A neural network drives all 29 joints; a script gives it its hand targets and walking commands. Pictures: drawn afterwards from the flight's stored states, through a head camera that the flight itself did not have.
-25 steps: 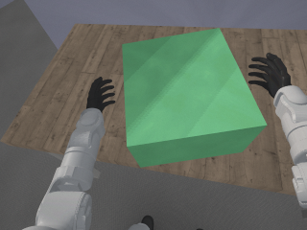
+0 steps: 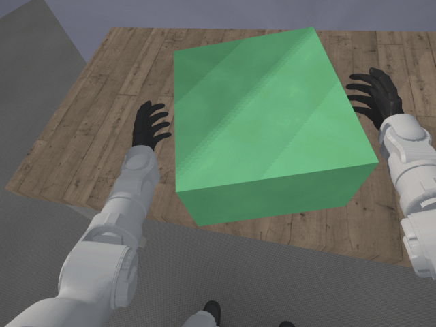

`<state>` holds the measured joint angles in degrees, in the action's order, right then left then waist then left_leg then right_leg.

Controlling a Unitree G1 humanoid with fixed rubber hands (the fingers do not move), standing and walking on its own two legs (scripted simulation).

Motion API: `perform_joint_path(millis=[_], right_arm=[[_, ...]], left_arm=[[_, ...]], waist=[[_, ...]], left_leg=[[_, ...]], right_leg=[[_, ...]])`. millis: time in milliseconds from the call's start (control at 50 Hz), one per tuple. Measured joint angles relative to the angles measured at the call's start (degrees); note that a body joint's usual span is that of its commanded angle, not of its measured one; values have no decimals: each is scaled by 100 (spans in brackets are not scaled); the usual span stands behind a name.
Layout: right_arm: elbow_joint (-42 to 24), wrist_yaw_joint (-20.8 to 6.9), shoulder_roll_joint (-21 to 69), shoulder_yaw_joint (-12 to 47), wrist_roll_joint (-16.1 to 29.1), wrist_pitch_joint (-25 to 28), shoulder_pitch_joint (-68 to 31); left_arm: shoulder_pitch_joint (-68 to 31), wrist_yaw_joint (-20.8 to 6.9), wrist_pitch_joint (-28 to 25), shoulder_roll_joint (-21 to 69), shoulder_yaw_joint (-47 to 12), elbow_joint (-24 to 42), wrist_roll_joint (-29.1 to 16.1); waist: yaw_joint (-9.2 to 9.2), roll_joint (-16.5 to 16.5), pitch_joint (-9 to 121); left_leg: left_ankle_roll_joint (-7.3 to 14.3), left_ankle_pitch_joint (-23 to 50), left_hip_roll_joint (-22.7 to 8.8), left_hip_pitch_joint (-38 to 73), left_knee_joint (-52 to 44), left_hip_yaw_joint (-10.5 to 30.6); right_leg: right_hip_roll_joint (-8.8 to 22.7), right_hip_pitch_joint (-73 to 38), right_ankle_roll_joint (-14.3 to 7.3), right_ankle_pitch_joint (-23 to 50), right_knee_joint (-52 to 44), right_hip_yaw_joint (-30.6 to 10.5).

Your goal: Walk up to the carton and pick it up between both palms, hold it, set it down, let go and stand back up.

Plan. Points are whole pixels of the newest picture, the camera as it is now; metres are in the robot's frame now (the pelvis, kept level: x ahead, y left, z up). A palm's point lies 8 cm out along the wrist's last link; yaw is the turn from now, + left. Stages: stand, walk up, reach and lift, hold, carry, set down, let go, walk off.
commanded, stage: reach and lift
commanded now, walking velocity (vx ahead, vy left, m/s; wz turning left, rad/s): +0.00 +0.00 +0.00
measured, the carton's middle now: (256, 125) +0.48 +0.06 +0.03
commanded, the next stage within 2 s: none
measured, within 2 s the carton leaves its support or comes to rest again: neither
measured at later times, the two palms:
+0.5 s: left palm (155, 142) +0.40 +0.25 +0.04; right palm (363, 115) +0.51 -0.13 +0.06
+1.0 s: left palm (154, 143) +0.39 +0.25 +0.04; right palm (360, 117) +0.50 -0.12 +0.06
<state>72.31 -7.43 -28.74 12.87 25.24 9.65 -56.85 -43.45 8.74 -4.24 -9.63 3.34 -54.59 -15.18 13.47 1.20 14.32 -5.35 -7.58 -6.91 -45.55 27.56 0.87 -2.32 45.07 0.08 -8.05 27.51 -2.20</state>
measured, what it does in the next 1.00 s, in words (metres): stands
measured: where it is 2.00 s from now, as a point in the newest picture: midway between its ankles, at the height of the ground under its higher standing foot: outside the picture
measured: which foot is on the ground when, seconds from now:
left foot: down 0.00-1.00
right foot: down 0.00-1.00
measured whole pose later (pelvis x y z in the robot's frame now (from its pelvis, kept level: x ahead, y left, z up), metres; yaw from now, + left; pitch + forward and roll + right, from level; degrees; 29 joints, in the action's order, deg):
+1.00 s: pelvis +0.01 +0.00 +0.00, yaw +1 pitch +25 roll -1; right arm 73.7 -4.9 -21.2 6.3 16.1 12.5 -56.6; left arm -44.5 9.3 -9.9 -4.9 10.2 -58.3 -8.3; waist 11.6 1.1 13.4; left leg -5.0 -7.7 -6.7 -44.5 27.0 0.8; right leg -1.9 43.3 0.3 -8.2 26.3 -1.5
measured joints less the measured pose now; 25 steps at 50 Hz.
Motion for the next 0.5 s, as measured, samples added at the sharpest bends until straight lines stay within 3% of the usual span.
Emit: perform_joint_path(millis=[240,500], right_arm=[[202,105,480,24,-152,53,-154],[161,225,578,-274,-395,218,-24]], left_arm=[[-295,-14,-318,168,194,-516,221],[-60,122,-386,382,364,-277,471]], waist=[[-176,-186,-67],[-124,61,-61]], left_leg=[[-40,-91,-12,10,137,14],[23,-194,8,5,219,28]], right_leg=[[-12,32,-42,-158,246,27],[18,-100,25,-149,79,53]])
